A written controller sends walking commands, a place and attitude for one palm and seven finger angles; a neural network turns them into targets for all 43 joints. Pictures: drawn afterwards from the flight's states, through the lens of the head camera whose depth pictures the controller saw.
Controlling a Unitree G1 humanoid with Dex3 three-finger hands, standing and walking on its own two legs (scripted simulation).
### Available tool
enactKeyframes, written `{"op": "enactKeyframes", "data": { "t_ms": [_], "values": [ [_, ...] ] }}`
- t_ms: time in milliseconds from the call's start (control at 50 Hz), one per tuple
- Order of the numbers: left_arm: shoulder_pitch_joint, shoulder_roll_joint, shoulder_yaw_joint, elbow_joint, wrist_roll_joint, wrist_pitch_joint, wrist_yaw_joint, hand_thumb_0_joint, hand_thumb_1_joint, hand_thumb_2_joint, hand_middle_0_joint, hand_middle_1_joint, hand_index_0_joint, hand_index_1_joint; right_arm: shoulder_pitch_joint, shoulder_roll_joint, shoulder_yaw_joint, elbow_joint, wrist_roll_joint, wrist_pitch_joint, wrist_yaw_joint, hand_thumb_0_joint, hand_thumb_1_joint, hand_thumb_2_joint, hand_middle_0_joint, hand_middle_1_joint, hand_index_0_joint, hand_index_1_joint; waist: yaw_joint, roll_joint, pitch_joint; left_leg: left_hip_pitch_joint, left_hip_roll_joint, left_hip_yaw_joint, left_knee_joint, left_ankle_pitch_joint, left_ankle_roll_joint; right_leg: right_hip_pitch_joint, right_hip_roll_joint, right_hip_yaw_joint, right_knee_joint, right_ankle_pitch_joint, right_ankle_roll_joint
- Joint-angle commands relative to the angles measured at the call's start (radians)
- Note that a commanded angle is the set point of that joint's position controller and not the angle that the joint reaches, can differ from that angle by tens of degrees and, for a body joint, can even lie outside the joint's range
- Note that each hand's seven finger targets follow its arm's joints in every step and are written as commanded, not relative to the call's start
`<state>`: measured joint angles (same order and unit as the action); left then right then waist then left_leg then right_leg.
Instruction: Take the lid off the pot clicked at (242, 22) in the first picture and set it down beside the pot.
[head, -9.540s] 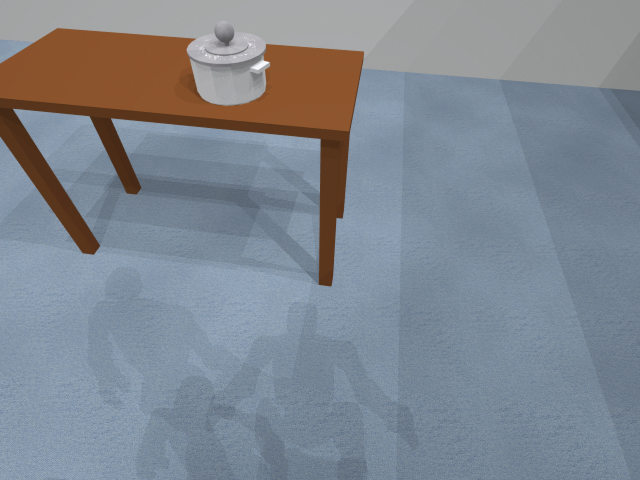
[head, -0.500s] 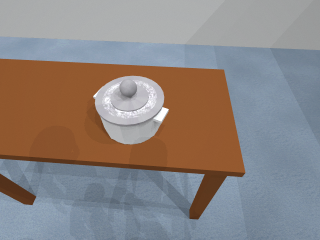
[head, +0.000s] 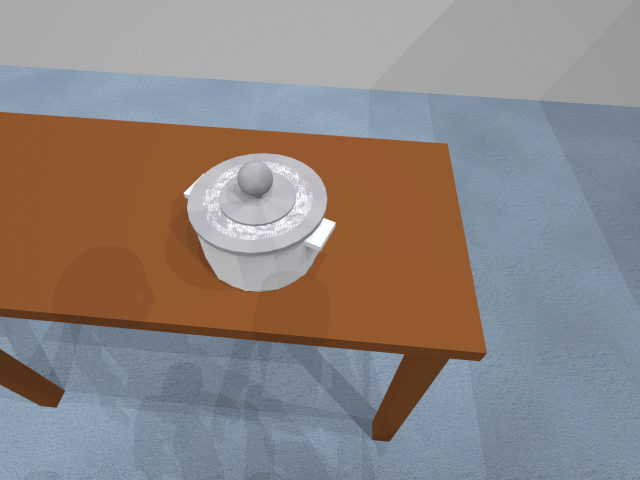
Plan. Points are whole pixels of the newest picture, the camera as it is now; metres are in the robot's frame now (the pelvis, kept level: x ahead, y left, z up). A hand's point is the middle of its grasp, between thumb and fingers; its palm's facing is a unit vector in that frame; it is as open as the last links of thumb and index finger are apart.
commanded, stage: lift the closed hand beside the body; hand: left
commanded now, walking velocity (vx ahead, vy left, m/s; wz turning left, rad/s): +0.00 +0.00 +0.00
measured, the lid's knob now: (255, 178) +0.48 +0.12 +0.10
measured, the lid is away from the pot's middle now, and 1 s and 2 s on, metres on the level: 0.01 0.01 0.01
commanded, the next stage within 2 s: raise the hand higher, near the body in 0.62 s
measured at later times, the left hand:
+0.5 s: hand out of the picture +0.09 +0.22 -0.04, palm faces +0.28 -0.91 -0.30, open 3.6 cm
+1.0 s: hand out of the picture +0.10 +0.25 +0.02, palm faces +0.33 -0.86 -0.39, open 3.1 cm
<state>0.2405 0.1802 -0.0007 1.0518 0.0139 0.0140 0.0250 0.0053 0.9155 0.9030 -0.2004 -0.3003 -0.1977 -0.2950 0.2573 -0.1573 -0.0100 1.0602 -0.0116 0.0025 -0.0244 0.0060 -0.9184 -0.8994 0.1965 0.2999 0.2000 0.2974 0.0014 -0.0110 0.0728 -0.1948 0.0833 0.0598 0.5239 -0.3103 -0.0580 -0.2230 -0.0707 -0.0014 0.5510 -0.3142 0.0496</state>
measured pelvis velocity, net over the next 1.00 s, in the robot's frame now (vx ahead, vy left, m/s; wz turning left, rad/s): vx -0.02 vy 0.01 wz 0.05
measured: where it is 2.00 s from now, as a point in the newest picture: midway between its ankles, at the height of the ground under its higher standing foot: outside the picture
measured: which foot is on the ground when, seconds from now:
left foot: down 0.00-1.00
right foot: down 0.00-1.00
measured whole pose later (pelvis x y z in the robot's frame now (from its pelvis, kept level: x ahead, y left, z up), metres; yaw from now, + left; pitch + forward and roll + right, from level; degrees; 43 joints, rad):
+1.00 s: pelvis -0.02 +0.01 +0.00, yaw +3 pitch -4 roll +0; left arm 0.65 0.24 0.14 -0.19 0.02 -0.05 0.10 0.02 0.90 0.90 -1.29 -1.50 -1.29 -1.49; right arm 0.19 -0.20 0.00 0.62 0.00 -0.25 -0.09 0.01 -0.90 -0.90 0.20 0.30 0.20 0.30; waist 0.07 0.03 0.03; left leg -0.20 0.06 0.01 0.56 -0.29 -0.04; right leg -0.18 -0.09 -0.04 0.54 -0.29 0.06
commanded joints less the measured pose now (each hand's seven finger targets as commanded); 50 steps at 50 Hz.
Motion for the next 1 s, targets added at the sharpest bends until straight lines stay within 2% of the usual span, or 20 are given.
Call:
{"op": "enactKeyframes", "data": {
  "t_ms": [0, 20, 40, 80, 100, 120, 160, 180, 200, 260, 300, 340, 420, 480, 640, 680, 840, 900, 940, 980],
  "values": [
    [-0.512, 0.315, 0.088, -1.230, -0.099, -0.191, 0.060, 0.000, 0.900, 0.900, -0.244, -0.348, -0.244, -0.348, -0.080, -0.232, -0.018, -0.372, 0.071, -0.204, -0.005, 0.000, -0.900, -0.900, 0.200, 0.300, 0.200, 0.300, 0.040, 0.142, -0.513, 0.166, -0.073, -0.042, -0.081, 0.391, 0.059, 0.224, -0.018, 0.000, -0.015, 0.621, -0.081],
    [-0.027, 0.266, 0.109, -1.038, -0.030, -0.099, 0.103, 0.000, 0.900, 0.900, -0.288, -0.396, -0.288, -0.396, -0.100, -0.181, -0.018, -0.323, 0.059, -0.282, -0.055, 0.000, -0.900, -0.900, 0.200, 0.300, 0.200, 0.300, 0.056, 0.277, -0.502, 0.222, -0.043, -0.033, -0.081, 0.535, 0.078, 0.152, 0.020, -0.026, 0.032, 0.477, -0.088],
    [0.200, 0.070, 0.007, -0.907, -0.053, 0.031, 0.128, 0.000, 0.900, 0.900, -0.332, -0.444, -0.332, -0.444, -0.142, -0.162, -0.023, -0.317, 0.087, -0.300, -0.042, 0.000, -0.900, -0.900, 0.200, 0.300, 0.200, 0.300, 0.047, 0.249, -0.365, 0.167, -0.039, -0.024, -0.070, 0.528, 0.056, 0.085, 0.020, -0.094, -0.013, 0.379, -0.066],
    [0.267, 0.025, 0.030, -0.704, 0.004, 0.076, 0.126, 0.000, 0.900, 0.900, -0.420, -0.540, -0.420, -0.540, -0.135, -0.168, -0.047, -0.306, 0.046, -0.310, -0.018, 0.000, -0.900, -0.900, 0.200, 0.300, 0.200, 0.300, 0.017, -0.012, -0.089, 0.011, -0.051, -0.029, -0.069, 0.421, 0.061, 0.008, 0.035, -0.127, -0.073, 0.341, -0.048],
    [0.335, 0.003, 0.037, -0.607, 0.019, 0.075, 0.112, 0.000, 0.900, 0.900, -0.464, -0.588, -0.464, -0.588, -0.139, -0.174, -0.064, -0.327, 0.039, -0.296, -0.008, 0.000, -0.900, -0.900, 0.200, 0.300, 0.200, 0.300, 0.017, -0.132, -0.033, -0.048, -0.052, -0.029, -0.067, 0.363, 0.064, -0.037, 0.046, -0.142, -0.074, 0.302, -0.042],
    [0.372, 0.016, 0.063, -0.608, 0.023, 0.061, 0.098, 0.000, 0.900, 0.900, -0.508, -0.636, -0.508, -0.636, -0.145, -0.173, -0.074, -0.356, 0.037, -0.280, 0.001, 0.000, -0.900, -0.900, 0.200, 0.300, 0.200, 0.300, 0.026, -0.176, -0.006, -0.083, -0.055, -0.029, -0.069, 0.293, 0.060, -0.052, 0.048, -0.140, -0.074, 0.246, -0.041],
    [0.406, 0.073, 0.098, -0.845, 0.008, 0.013, 0.085, 0.000, 0.900, 0.900, -0.596, -0.732, -0.596, -0.732, -0.170, -0.167, -0.068, -0.457, 0.041, -0.280, 0.009, 0.000, -0.900, -0.900, 0.200, 0.300, 0.200, 0.300, 0.061, -0.038, -0.088, -0.048, -0.071, -0.008, -0.079, 0.232, 0.050, 0.011, 0.039, -0.121, -0.077, 0.188, -0.052],
    [0.349, 0.093, 0.093, -0.980, 0.000, -0.008, 0.081, 0.000, 0.900, 0.900, -0.640, -0.780, -0.640, -0.780, -0.183, -0.159, -0.056, -0.504, 0.040, -0.287, 0.006, 0.000, -0.900, -0.900, 0.200, 0.300, 0.200, 0.300, 0.055, -0.003, -0.101, -0.035, -0.077, -0.003, -0.083, 0.203, 0.051, 0.016, 0.038, -0.114, -0.083, 0.164, -0.051],
    [0.307, 0.119, 0.113, -1.034, -0.004, -0.021, 0.083, 0.000, 0.900, 0.900, -0.684, -0.828, -0.684, -0.828, -0.184, -0.156, -0.051, -0.531, 0.038, -0.288, -0.003, 0.000, -0.900, -0.900, 0.200, 0.300, 0.200, 0.300, 0.043, 0.005, -0.085, -0.035, -0.079, 0.003, -0.081, 0.167, 0.053, -0.002, 0.042, -0.108, -0.095, 0.131, -0.049],
    [0.262, 0.109, 0.126, -1.007, -0.008, -0.038, 0.080, 0.000, 0.900, 0.900, -0.816, -0.972, -0.816, -0.972, -0.170, -0.154, -0.048, -0.573, 0.038, -0.264, -0.024, 0.000, -0.900, -0.900, 0.200, 0.300, 0.200, 0.300, 0.009, -0.045, 0.010, -0.073, -0.088, 0.014, -0.057, 0.061, 0.055, -0.088, 0.050, -0.102, -0.135, 0.041, -0.040],
    [0.246, 0.105, 0.121, -1.083, -0.014, -0.063, 0.070, 0.000, 0.900, 0.900, -0.904, -1.068, -0.904, -1.068, -0.164, -0.153, -0.042, -0.607, 0.036, -0.260, -0.032, 0.000, -0.900, -0.900, 0.200, 0.300, 0.200, 0.300, 0.012, -0.008, -0.019, -0.057, -0.096, 0.018, -0.055, 0.033, 0.059, -0.087, 0.050, -0.097, -0.134, 0.010, -0.041],
    [0.226, 0.142, 0.138, -1.183, -0.015, -0.085, 0.073, 0.000, 0.900, 0.900, -0.992, -1.164, -0.992, -1.164, -0.164, -0.149, -0.037, -0.618, 0.032, -0.261, -0.042, 0.000, -0.900, -0.900, 0.200, 0.300, 0.200, 0.300, 0.012, 0.094, -0.071, -0.025, -0.097, 0.019, -0.053, 0.020, 0.058, -0.067, 0.044, -0.091, -0.135, 0.001, -0.046],
    [0.269, 0.144, 0.153, -1.204, -0.013, -0.089, 0.083, 0.000, 0.900, 0.900, -1.168, -1.356, -1.168, -1.356, -0.152, -0.151, -0.033, -0.620, 0.022, -0.276, -0.059, 0.000, -0.900, -0.900, 0.200, 0.300, 0.200, 0.300, 0.023, 0.034, -0.103, -0.031, -0.093, 0.006, -0.054, 0.053, 0.063, -0.044, 0.052, -0.098, -0.112, 0.029, -0.046],
    [0.286, 0.144, 0.150, -1.238, -0.007, -0.095, 0.083, 0.000, 0.900, 0.900, -1.300, -1.500, -1.300, -1.500, -0.159, -0.150, -0.029, -0.622, 0.019, -0.285, -0.062, 0.000, -0.900, -0.900, 0.200, 0.300, 0.200, 0.300, 0.026, 0.043, -0.099, -0.036, -0.092, 0.002, -0.054, 0.035, 0.064, -0.044, 0.050, -0.098, -0.112, 0.010, -0.045],
    [0.390, 0.187, 0.225, -1.274, 0.004, -0.100, 0.096, 0.000, 0.900, 0.900, -1.300, -1.500, -1.300, -1.500, -0.182, -0.138, -0.030, -0.597, 0.019, -0.307, -0.068, 0.000, -0.900, -0.900, 0.200, 0.300, 0.200, 0.300, 0.050, 0.037, -0.078, -0.040, -0.083, -0.007, -0.066, 0.052, 0.063, -0.027, 0.053, -0.103, -0.106, 0.020, -0.045],
    [0.397, 0.177, 0.218, -1.300, 0.001, -0.105, 0.094, 0.000, 0.900, 0.900, -1.300, -1.500, -1.300, -1.500, -0.187, -0.134, -0.029, -0.599, 0.020, -0.310, -0.070, 0.000, -0.900, -0.900, 0.200, 0.300, 0.200, 0.300, 0.053, 0.009, -0.067, -0.045, -0.082, -0.008, -0.071, 0.061, 0.064, -0.027, 0.055, -0.105, -0.105, 0.028, -0.045],
    [0.408, 0.187, 0.226, -1.409, 0.005, -0.119, 0.093, 0.000, 0.900, 0.900, -1.300, -1.500, -1.300, -1.500, -0.184, -0.134, -0.028, -0.600, 0.016, -0.324, -0.070, 0.000, -0.900, -0.900, 0.200, 0.300, 0.200, 0.300, 0.055, 0.057, -0.074, -0.010, -0.083, -0.006, -0.077, 0.083, 0.064, -0.014, 0.057, -0.105, -0.111, 0.051, -0.043],
    [0.393, 0.199, 0.239, -1.437, 0.002, -0.127, 0.095, 0.000, 0.900, 0.900, -1.300, -1.500, -1.300, -1.500, -0.184, -0.134, -0.029, -0.605, 0.016, -0.320, -0.075, 0.000, -0.900, -0.900, 0.200, 0.300, 0.200, 0.300, 0.058, 0.024, -0.060, -0.004, -0.082, -0.005, -0.083, 0.088, 0.066, -0.016, 0.059, -0.104, -0.120, 0.054, -0.043],
    [0.385, 0.201, 0.237, -1.484, 0.003, -0.133, 0.092, 0.000, 0.900, 0.900, -1.300, -1.500, -1.300, -1.500, -0.187, -0.132, -0.024, -0.612, 0.018, -0.320, -0.072, 0.000, -0.900, -0.900, 0.200, 0.300, 0.200, 0.300, 0.058, 0.090, -0.069, 0.013, -0.084, -0.001, -0.083, 0.094, 0.063, -0.009, 0.057, -0.100, -0.120, 0.061, -0.045],
    [0.399, 0.189, 0.229, -1.492, 0.002, -0.136, 0.090, 0.000, 0.900, 0.900, -1.300, -1.500, -1.300, -1.500, -0.184, -0.128, -0.022, -0.612, 0.015, -0.321, -0.072, 0.000, -0.900, -0.900, 0.200, 0.300, 0.200, 0.300, 0.062, 0.068, -0.061, 0.013, -0.082, -0.004, -0.088, 0.115, 0.062, -0.005, 0.059, -0.106, -0.117, 0.077, -0.046]
  ]
}}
